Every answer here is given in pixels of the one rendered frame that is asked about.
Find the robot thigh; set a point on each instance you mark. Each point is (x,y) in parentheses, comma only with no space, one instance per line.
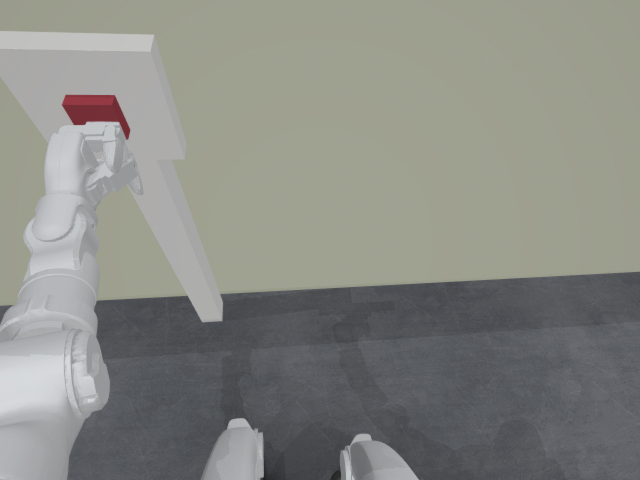
(238,454)
(373,460)

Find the button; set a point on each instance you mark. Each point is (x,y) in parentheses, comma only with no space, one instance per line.
(95,108)

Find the right robot thigh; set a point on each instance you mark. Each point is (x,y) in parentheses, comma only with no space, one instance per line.
(373,460)

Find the left robot upper arm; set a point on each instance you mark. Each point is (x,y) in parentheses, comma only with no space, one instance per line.
(49,385)

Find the robot left hand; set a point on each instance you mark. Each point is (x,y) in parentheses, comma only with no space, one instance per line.
(71,167)

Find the panel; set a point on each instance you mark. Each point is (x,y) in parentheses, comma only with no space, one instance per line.
(40,68)

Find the left robot forearm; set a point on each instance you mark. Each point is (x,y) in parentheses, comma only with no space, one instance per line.
(60,288)

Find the left robot thigh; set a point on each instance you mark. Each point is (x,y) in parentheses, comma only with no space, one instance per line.
(238,454)

